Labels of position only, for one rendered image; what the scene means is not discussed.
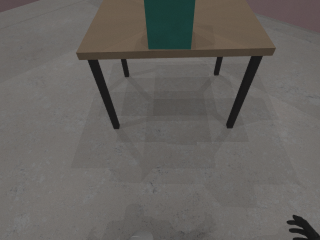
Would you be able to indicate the carton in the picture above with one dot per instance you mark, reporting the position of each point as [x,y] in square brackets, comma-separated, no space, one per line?
[169,24]

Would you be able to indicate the right robot hand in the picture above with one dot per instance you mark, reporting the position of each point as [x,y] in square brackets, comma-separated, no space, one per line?
[307,230]

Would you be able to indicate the robot left thigh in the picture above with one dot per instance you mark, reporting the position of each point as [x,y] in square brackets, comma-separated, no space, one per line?
[141,235]

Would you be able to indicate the table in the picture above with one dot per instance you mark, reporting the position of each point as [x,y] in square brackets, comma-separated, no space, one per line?
[221,28]

